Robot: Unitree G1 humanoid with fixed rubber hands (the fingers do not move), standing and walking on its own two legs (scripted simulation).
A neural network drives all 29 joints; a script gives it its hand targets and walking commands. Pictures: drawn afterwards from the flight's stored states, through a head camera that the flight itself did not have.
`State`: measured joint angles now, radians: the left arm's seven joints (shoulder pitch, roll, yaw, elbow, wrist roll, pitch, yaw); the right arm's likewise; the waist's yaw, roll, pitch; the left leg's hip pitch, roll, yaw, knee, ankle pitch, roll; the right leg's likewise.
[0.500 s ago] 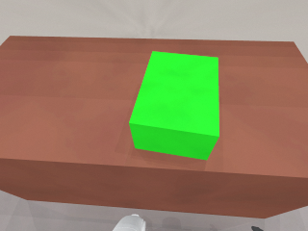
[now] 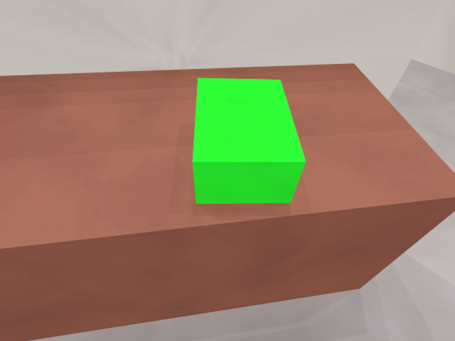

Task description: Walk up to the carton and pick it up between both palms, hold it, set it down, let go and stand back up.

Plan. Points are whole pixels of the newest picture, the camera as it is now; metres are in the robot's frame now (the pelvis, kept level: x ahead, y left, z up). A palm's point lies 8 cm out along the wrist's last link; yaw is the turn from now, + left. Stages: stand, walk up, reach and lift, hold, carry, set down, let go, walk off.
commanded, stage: walk up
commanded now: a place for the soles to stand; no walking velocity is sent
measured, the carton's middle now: (241, 136) +0.58 -0.03 +0.02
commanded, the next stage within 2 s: none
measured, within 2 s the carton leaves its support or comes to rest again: neither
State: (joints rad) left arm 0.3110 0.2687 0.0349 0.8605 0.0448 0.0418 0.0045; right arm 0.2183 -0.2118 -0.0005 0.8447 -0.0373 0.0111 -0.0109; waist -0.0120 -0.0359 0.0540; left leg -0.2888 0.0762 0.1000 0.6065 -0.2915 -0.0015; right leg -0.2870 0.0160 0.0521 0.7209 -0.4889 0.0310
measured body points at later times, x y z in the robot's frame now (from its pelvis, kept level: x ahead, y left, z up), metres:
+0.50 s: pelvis +0.03 -0.02 +0.01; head +0.03 -0.02 +0.46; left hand +0.07 +0.22 -0.14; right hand +0.05 -0.27 -0.14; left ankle +0.02 +0.11 -0.73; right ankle -0.01 -0.12 -0.73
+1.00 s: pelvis +0.04 -0.02 +0.01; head +0.04 -0.02 +0.46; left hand +0.09 +0.23 -0.14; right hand +0.06 -0.28 -0.14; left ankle +0.02 +0.11 -0.73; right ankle -0.01 -0.12 -0.73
